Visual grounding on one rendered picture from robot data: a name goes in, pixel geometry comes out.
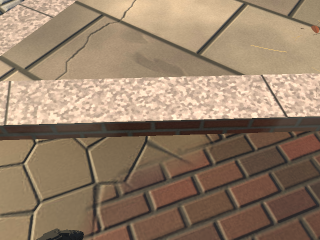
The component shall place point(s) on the left robot hand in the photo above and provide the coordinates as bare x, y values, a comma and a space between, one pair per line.
57, 234

